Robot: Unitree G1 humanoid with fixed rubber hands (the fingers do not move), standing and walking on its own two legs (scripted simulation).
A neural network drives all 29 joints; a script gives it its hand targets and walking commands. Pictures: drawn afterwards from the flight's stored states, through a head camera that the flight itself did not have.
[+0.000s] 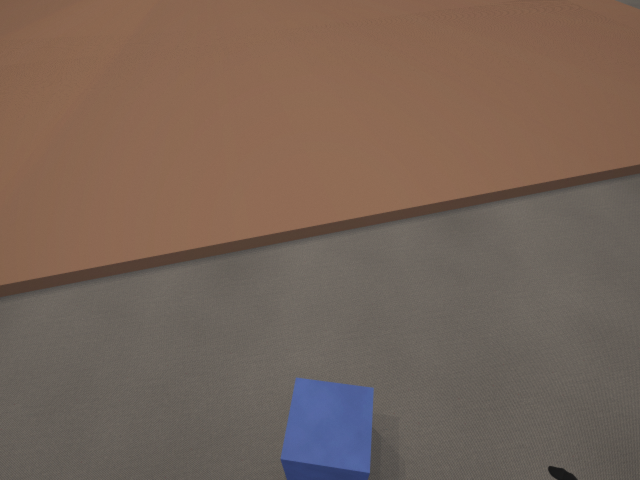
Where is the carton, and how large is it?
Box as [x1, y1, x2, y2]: [281, 378, 373, 479]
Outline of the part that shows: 296,378 281,453 281,462 287,479 367,479 369,473 373,388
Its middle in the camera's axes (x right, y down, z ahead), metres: +0.03 +0.54 +1.05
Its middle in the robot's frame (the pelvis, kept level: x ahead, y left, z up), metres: +0.39 -0.01 -0.66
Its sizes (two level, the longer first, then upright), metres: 0.210 0.200 0.250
